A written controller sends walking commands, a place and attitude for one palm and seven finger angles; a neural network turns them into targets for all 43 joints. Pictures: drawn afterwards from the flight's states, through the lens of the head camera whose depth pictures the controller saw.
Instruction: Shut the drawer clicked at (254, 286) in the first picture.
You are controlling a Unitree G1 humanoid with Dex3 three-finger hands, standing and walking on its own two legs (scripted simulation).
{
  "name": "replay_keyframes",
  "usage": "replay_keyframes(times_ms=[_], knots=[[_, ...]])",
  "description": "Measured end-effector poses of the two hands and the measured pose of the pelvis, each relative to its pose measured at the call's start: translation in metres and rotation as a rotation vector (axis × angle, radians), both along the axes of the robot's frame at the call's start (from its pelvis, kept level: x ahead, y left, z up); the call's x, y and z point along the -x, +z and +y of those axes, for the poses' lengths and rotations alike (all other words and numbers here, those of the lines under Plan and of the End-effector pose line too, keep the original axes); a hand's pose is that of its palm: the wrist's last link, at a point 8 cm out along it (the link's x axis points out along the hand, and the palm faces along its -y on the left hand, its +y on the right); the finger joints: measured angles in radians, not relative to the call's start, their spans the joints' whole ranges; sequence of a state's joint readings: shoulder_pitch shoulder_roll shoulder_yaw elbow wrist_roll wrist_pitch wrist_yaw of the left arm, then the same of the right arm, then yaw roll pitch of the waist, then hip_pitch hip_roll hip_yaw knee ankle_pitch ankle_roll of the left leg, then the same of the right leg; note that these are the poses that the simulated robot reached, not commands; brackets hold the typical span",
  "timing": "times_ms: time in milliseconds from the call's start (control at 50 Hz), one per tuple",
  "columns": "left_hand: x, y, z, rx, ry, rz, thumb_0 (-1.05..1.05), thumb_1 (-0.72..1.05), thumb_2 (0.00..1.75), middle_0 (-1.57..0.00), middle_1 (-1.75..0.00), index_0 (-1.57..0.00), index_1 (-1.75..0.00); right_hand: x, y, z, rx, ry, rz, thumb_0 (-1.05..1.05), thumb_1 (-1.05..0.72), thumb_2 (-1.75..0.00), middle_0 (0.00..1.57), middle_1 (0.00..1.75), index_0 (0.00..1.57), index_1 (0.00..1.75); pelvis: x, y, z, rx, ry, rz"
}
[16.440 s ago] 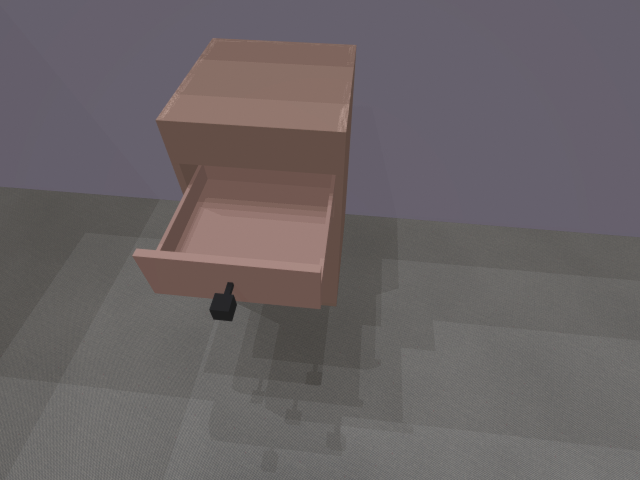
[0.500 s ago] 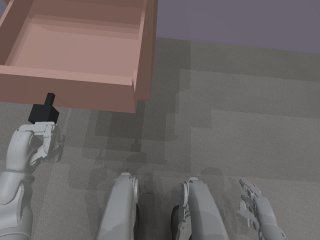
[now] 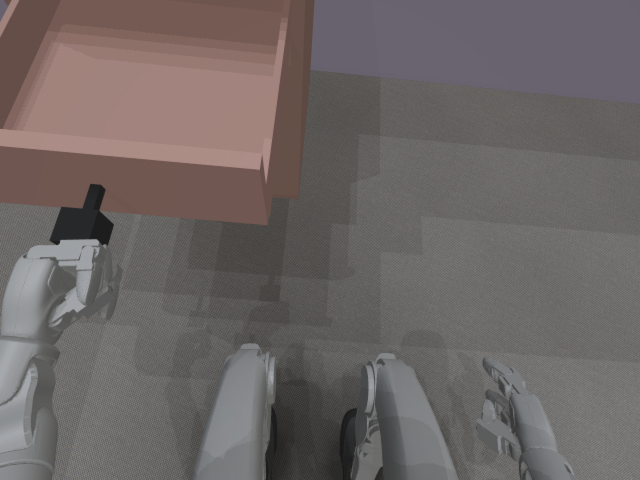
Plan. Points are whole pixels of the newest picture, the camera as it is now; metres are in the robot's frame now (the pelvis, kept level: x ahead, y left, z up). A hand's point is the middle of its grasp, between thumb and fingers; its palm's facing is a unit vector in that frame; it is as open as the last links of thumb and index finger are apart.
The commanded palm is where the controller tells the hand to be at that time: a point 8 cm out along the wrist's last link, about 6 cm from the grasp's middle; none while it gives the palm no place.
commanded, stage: push the drawer shut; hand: left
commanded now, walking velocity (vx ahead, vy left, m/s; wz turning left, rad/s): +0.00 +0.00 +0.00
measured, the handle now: (88, 216) +0.39 +0.30 +0.01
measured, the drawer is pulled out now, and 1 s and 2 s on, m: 0.29 0.18 0.07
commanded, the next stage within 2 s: none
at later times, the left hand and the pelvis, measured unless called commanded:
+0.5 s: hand (117, 244) +0.36 +0.26 +0.00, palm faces -0.02 -1.00 -0.07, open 3.1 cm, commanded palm +0.37 +0.30 +0.01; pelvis -0.01 +0.01 +0.00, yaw +0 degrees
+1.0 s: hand (131, 194) +0.42 +0.26 +0.01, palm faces -0.01 -1.00 -0.07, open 3.2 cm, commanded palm +0.42 +0.29 +0.01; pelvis -0.01 +0.01 +0.00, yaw -1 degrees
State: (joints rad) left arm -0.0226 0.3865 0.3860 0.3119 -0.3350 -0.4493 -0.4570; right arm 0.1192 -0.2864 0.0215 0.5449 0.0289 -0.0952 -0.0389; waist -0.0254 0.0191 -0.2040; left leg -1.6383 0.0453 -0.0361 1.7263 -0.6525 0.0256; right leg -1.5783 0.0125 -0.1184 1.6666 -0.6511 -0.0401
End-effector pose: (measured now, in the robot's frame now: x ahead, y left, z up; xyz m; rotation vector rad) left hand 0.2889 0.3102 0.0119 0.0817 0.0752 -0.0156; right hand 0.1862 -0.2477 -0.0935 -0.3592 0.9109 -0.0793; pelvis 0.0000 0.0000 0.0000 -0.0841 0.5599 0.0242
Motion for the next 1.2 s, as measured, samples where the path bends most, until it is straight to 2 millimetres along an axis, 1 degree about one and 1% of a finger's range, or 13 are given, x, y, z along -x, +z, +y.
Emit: replay_keyframes(times_ms=[140,320,480,680,820,980,1200], knots=[[-0.006,-0.003,0.004,-0.001,-0.003,-0.024,-0.01,0.83,0.90,-1.40,-1.60,-1.40,-1.60,0.003,-0.003,0.002,0.018,0.019,0.019,0.00,-0.90,-0.90,0.20,0.30,0.20,0.30,0.003,-0.003,0.002,0.004,0.007,0.000],[-0.028,-0.005,0.006,0.010,-0.008,-0.030,-0.02,0.80,0.90,-1.40,-1.60,-1.41,-1.60,0.013,-0.005,0.005,0.030,0.015,0.041,0.00,-0.90,-0.90,0.21,0.30,0.20,0.30,0.008,-0.004,0.005,0.011,0.011,-0.004],[-0.051,-0.004,0.005,0.011,-0.001,-0.023,-0.01,0.81,0.89,-1.40,-1.60,-1.41,-1.60,0.031,-0.002,0.005,0.039,-0.005,0.085,0.00,-0.90,-0.90,0.21,0.30,0.20,0.30,0.010,0.000,0.007,0.012,0.008,-0.003],[-0.080,-0.004,0.005,0.011,-0.002,-0.032,0.00,0.81,0.89,-1.40,-1.60,-1.41,-1.60,0.057,0.000,-0.004,0.062,-0.048,0.162,0.00,-0.90,-0.90,0.21,0.30,0.20,0.30,0.008,0.002,0.009,0.013,0.002,0.006],[-0.099,-0.004,0.005,0.011,0.000,-0.035,0.00,0.81,0.88,-1.40,-1.60,-1.41,-1.60,0.070,-0.002,-0.008,0.070,-0.071,0.212,0.00,-0.90,-0.90,0.21,0.30,0.20,0.30,0.007,0.001,0.009,0.015,0.000,0.015],[-0.113,-0.001,0.003,0.008,0.006,-0.036,0.02,0.83,0.88,-1.40,-1.60,-1.40,-1.60,0.078,-0.003,-0.008,0.061,-0.086,0.249,0.00,-0.90,-0.90,0.21,0.30,0.20,0.30,0.006,0.003,0.008,0.013,-0.005,0.021],[-0.133,-0.002,0.004,0.010,0.011,-0.051,0.02,0.81,0.88,-1.40,-1.60,-1.42,-1.60,0.087,-0.009,-0.011,0.074,-0.085,0.288,0.00,-0.90,-0.90,0.21,0.30,0.20,0.30,0.008,-0.001,0.006,0.016,-0.002,0.028]])
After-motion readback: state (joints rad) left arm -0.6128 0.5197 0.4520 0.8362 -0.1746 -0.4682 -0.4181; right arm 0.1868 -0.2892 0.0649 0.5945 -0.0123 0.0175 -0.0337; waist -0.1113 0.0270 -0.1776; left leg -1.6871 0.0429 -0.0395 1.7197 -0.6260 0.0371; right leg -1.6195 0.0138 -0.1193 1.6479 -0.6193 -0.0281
